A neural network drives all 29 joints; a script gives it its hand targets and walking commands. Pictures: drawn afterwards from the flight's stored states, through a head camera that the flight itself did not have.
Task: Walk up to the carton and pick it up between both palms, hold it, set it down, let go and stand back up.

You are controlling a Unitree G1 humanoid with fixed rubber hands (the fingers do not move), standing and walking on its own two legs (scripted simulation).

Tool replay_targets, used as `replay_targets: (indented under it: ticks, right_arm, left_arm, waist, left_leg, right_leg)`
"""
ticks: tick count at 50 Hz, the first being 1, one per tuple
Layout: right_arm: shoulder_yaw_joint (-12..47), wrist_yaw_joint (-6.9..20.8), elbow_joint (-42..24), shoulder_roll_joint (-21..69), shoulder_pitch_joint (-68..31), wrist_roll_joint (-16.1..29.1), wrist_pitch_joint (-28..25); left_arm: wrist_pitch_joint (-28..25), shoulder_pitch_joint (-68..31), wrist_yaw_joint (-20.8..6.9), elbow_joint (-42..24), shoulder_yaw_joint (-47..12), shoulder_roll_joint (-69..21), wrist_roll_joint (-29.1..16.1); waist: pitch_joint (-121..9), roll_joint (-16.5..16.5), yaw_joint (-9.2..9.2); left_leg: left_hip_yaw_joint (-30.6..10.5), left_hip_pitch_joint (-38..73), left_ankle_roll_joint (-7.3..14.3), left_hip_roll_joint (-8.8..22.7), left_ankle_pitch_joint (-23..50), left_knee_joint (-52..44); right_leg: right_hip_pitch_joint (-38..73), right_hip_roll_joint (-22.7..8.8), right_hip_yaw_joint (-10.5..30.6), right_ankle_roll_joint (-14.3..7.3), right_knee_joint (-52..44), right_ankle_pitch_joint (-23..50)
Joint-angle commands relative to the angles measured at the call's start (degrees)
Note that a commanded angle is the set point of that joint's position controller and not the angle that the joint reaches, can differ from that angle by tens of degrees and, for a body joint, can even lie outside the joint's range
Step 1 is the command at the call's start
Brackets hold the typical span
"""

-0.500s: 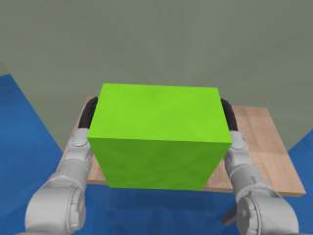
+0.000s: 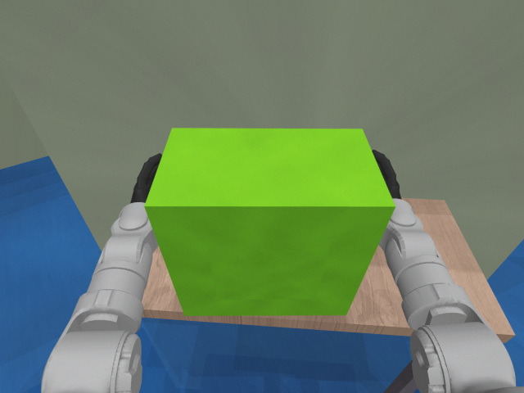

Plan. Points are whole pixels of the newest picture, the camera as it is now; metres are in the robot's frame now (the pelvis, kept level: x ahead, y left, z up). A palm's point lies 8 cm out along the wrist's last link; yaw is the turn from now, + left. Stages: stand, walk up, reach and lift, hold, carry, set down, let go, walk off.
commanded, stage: reach and lift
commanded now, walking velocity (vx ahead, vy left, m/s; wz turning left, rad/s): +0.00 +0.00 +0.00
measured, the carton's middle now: (266, 229) +0.37 -0.02 +0.08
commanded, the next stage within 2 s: none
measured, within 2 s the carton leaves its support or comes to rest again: neither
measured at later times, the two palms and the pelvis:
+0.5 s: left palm (130, 194) +0.38 +0.18 +0.16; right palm (385, 187) +0.37 -0.21 +0.16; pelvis +0.00 +0.00 +0.00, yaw +0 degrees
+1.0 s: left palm (117, 182) +0.37 +0.18 +0.20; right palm (392, 165) +0.37 -0.20 +0.21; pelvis -0.01 +0.00 +0.00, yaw +0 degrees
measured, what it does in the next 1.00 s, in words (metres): stands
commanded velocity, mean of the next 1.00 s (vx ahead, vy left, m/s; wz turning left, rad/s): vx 0.00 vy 0.00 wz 0.00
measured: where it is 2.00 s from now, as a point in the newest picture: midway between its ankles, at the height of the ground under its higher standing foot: outside the picture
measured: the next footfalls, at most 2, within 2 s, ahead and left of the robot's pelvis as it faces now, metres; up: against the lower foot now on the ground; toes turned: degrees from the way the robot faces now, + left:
none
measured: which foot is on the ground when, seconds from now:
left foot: down 0.00-1.00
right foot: down 0.00-1.00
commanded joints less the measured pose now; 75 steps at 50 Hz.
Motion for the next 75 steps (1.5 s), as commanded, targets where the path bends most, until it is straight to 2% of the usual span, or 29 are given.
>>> replay_targets:
  ticks: [1,7,16,28,34,35,38,39,41,43,45,46,47,48,49,51,52,54,56,57,59,60,62,64,65,70,72,73,75]
  right_arm:
    - [16.07,7.14,-12.81,38.05,-36.91,-0.74,-0.04]
    - [14.18,8.07,-14.96,35.74,-37.92,-1.93,-0.14]
    - [17.68,8.14,-23.19,35.15,-40.21,0.55,0.31]
    - [20.27,7.43,-25.61,33.50,-40.58,4.85,5.49]
    - [20.56,7.21,-26.52,33.22,-42.08,6.64,7.72]
    - [20.14,7.29,-25.28,32.05,-41.17,5.96,8.60]
    - [18.67,7.97,-25.56,32.21,-45.61,6.44,9.67]
    - [19.70,8.12,-26.63,33.45,-45.26,7.30,9.85]
    - [19.55,8.06,-26.58,33.11,-44.32,7.43,10.57]
    - [19.97,7.92,-28.30,32.96,-47.19,9.07,10.95]
    - [20.37,7.80,-29.67,32.94,-47.80,8.80,11.48]
    - [20.23,7.49,-30.25,33.02,-46.40,8.83,11.73]
    - [21.55,7.21,-30.86,33.27,-46.10,9.84,12.30]
    - [21.32,7.05,-32.14,31.73,-45.54,10.09,12.70]
    - [20.92,6.94,-30.34,30.69,-45.51,10.14,13.53]
    - [18.91,7.20,-24.63,29.13,-42.88,9.24,15.28]
    - [18.85,7.42,-24.75,29.87,-44.92,9.44,15.26]
    - [19.32,7.54,-27.65,30.62,-45.69,10.23,15.10]
    - [21.39,7.21,-32.73,31.02,-48.18,11.70,14.69]
    - [20.99,6.94,-31.79,30.58,-47.93,12.64,15.39]
    - [19.99,7.25,-30.48,29.86,-48.05,12.53,16.40]
    - [19.67,7.47,-29.39,29.66,-46.67,12.67,16.77]
    - [19.51,7.86,-28.74,30.07,-46.47,12.50,17.21]
    - [20.09,7.73,-29.66,29.75,-46.30,12.67,17.32]
    - [19.80,7.57,-29.17,29.29,-47.64,12.45,17.72]
    - [19.63,7.56,-26.03,30.74,-51.15,11.99,18.68]
    - [19.50,7.30,-26.82,31.43,-52.73,12.08,18.53]
    - [20.56,7.14,-29.31,32.51,-52.21,13.40,18.10]
    - [21.65,6.54,-30.59,32.42,-51.41,14.89,18.64]
  left_arm:
    - [1.43,-35.39,-10.72,-15.67,-12.10,-38.03,3.90]
    - [6.61,-33.45,-12.12,-20.76,-10.38,-36.85,7.11]
    - [10.40,-35.25,-10.44,-31.26,-18.88,-40.38,3.13]
    - [18.31,-31.12,-11.58,-36.01,-15.53,-36.54,5.60]
    - [21.42,-32.38,-11.87,-38.78,-15.18,-35.33,5.81]
    - [22.43,-31.19,-11.91,-35.59,-14.58,-33.69,6.34]
    - [24.17,-34.90,-12.08,-36.68,-15.45,-35.24,4.48]
    - [24.31,-35.17,-11.88,-38.33,-16.51,-35.26,4.05]
    - [24.79,-34.37,-11.79,-38.63,-15.51,-34.76,5.06]
    - [25.11,-36.76,-11.42,-41.04,-16.27,-35.10,3.43]
    - [25.85,-35.47,-11.34,-39.26,-16.33,-35.68,3.07]
    - [25.97,-35.21,-11.43,-41.26,-17.68,-35.42,2.50]
    - [26.16,-35.47,-11.45,-43.32,-18.06,-35.86,2.31]
    - [26.80,-33.79,-11.21,-43.05,-18.19,-35.95,2.89]
    - [27.21,-33.51,-11.33,-42.75,-16.22,-34.53,3.93]
    - [28.91,-31.43,-12.03,-37.48,-12.78,-32.63,5.70]
    - [29.17,-34.30,-12.56,-39.06,-12.93,-33.08,5.07]
    - [29.40,-34.49,-12.58,-41.45,-14.58,-33.49,4.26]
    - [29.96,-35.05,-12.01,-45.21,-17.04,-35.84,3.09]
    - [30.52,-34.57,-11.76,-45.28,-16.54,-35.03,3.36]
    - [30.95,-36.44,-11.80,-45.92,-16.56,-34.78,3.70]
    - [30.83,-36.70,-11.60,-45.81,-16.39,-33.44,3.55]
    - [31.05,-36.63,-11.47,-45.54,-15.61,-33.61,3.61]
    - [31.56,-35.74,-11.78,-45.23,-15.65,-33.87,3.94]
    - [31.98,-35.29,-12.08,-43.22,-14.35,-32.76,4.84]
    - [32.51,-38.35,-12.82,-40.00,-12.64,-32.64,4.52]
    - [32.31,-38.10,-13.21,-37.69,-10.27,-32.28,5.36]
    - [31.92,-39.80,-12.93,-42.25,-13.43,-33.82,3.87]
    - [31.73,-40.92,-12.35,-45.13,-15.05,-33.46,2.49]
  waist:
    - [-16.29,-0.63,1.84]
    - [-15.98,-0.06,1.38]
    - [-21.13,1.88,-1.47]
    - [-18.13,-0.26,0.10]
    - [-17.46,-0.04,-0.02]
    - [-13.91,0.14,-0.35]
    - [-13.53,0.27,-0.46]
    - [-14.78,0.42,-1.18]
    - [-16.77,0.23,-0.54]
    - [-19.47,0.77,-0.67]
    - [-18.19,-0.11,-1.27]
    - [-21.29,-0.46,-2.01]
    - [-22.24,0.93,-1.62]
    - [-22.22,2.05,-2.20]
    - [-18.95,1.93,-1.04]
    - [-10.57,0.92,-0.62]
    - [-13.94,-0.43,-1.11]
    - [-17.57,1.13,-1.26]
    - [-21.30,1.32,-1.56]
    - [-18.99,2.28,-1.85]
    - [-16.68,3.43,-1.27]
    - [-17.14,3.48,-1.99]
    - [-16.33,2.49,-1.04]
    - [-18.60,2.71,-1.93]
    - [-16.33,1.37,-0.94]
    - [-14.60,-1.78,-0.98]
    - [-17.29,-2.79,0.46]
    - [-20.97,-0.02,-0.59]
    - [-22.31,0.55,-0.88]
  left_leg:
    - [1.26,7.73,-0.99,-3.65,10.38,-1.64]
    - [2.83,11.00,-1.90,-3.80,13.78,-1.19]
    - [1.47,16.47,-3.54,-3.53,18.97,0.93]
    - [1.86,13.32,-1.96,-4.15,17.86,0.41]
    - [2.12,12.82,-1.64,-4.20,16.38,-0.07]
    - [2.57,11.08,-1.71,-3.87,12.64,-1.02]
    - [2.91,8.60,-1.31,-3.33,6.37,-2.49]
    - [3.00,9.17,-1.14,-3.78,8.54,-2.23]
    - [3.02,9.94,-1.19,-3.79,9.68,-1.70]
    - [2.67,10.75,-1.66,-3.67,10.74,-1.44]
    - [2.42,10.72,-1.67,-3.74,11.56,-0.78]
    - [1.92,11.48,-1.83,-3.86,14.04,0.02]
    - [1.86,12.92,-2.38,-3.83,16.84,0.48]
    - [1.32,14.17,-2.92,-3.46,18.27,0.97]
    - [1.97,12.90,-2.76,-3.66,16.69,0.65]
    - [1.97,8.89,-2.27,-3.26,10.06,-2.00]
    - [2.09,9.20,-1.42,-3.25,7.60,-2.57]
    - [2.28,10.31,-1.39,-3.63,10.53,-2.09]
    - [1.15,12.49,-2.71,-3.28,18.69,0.81]
    - [1.46,13.94,-3.46,-3.42,19.96,1.23]
    - [1.67,11.69,-3.39,-3.25,14.77,-0.31]
    - [1.74,11.36,-3.05,-3.42,13.13,-0.35]
    - [1.74,10.61,-2.75,-3.18,12.70,-0.96]
    - [2.00,11.09,-2.44,-3.32,13.26,-0.14]
    - [2.00,9.20,-2.04,-3.28,10.94,-0.99]
    - [2.01,7.47,-0.59,-3.25,6.01,-2.49]
    - [2.57,7.78,-0.03,-3.61,6.15,-2.11]
    - [2.49,9.42,-1.08,-3.64,10.80,-0.84]
    - [1.34,11.06,-1.75,-3.45,15.84,0.62]
  right_leg:
    - [11.24,2.69,1.51,-0.47,-0.23,7.32]
    - [12.20,3.53,0.01,0.27,-0.49,7.88]
    - [9.99,4.50,-1.35,-0.08,0.24,10.36]
    - [14.62,4.51,-0.50,0.60,1.16,13.30]
    - [14.75,4.40,-0.38,0.73,1.08,12.88]
    - [15.05,4.05,-0.30,0.25,0.26,9.69]
    - [12.62,4.16,-0.45,-0.59,-0.21,2.49]
    - [12.52,3.89,-0.16,-0.26,0.14,5.53]
    - [14.68,3.82,-0.18,0.17,0.80,8.95]
    - [14.67,4.56,-0.65,-0.13,0.75,8.82]
    - [14.60,4.51,-0.17,0.01,0.62,9.69]
    - [15.15,4.39,0.19,0.04,1.37,13.16]
    - [16.11,4.89,0.14,-0.33,1.14,15.23]
    - [16.02,5.03,0.03,-0.58,1.32,14.81]
    - [15.47,4.81,0.14,-0.48,0.67,13.49]
    - [14.35,4.04,0.24,-0.46,-0.24,7.00]
    - [15.03,3.82,0.33,-0.38,-0.41,5.71]
    - [15.54,4.08,0.45,-0.43,0.03,8.71]
    - [17.09,5.35,-0.24,-0.85,1.50,14.61]
    - [16.10,5.51,-0.30,-0.80,1.08,14.85]
    - [14.07,5.09,-0.16,-1.02,0.12,9.48]
    - [13.84,4.62,0.10,-1.01,0.17,8.67]
    - [14.01,4.69,0.03,-1.01,0.62,9.17]
    - [15.85,4.73,-0.01,-0.90,0.99,10.56]
    - [16.02,4.33,0.34,-0.75,0.72,9.04]
    - [15.50,4.26,0.81,-0.43,0.11,5.81]
    - [16.90,4.10,0.86,-0.06,0.77,7.70]
    - [17.59,4.36,0.63,-0.10,1.85,11.33]
    - [18.03,4.97,0.92,-0.23,1.96,15.90]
